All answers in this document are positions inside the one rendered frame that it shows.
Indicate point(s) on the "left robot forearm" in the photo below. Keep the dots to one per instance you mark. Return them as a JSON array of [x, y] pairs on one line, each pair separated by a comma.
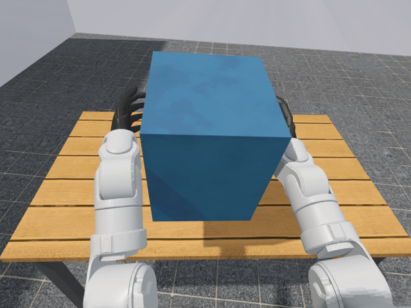
[[118, 197]]

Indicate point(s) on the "right robot forearm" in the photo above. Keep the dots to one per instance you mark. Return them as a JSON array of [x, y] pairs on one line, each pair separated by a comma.
[[325, 231]]

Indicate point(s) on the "table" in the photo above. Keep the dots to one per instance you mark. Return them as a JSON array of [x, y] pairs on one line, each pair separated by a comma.
[[60, 220]]

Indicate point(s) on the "left robot upper arm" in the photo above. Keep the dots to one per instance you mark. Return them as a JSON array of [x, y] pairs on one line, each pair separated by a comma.
[[131, 285]]

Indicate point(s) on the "robot right hand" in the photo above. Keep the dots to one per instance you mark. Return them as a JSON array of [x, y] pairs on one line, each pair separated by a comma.
[[287, 116]]

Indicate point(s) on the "right robot upper arm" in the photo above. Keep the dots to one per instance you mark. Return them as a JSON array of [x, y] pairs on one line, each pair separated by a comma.
[[348, 282]]

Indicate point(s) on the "carton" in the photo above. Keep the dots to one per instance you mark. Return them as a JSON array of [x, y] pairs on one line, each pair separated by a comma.
[[212, 135]]

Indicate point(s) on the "robot left hand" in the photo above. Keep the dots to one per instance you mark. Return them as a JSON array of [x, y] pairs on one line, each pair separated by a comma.
[[122, 118]]

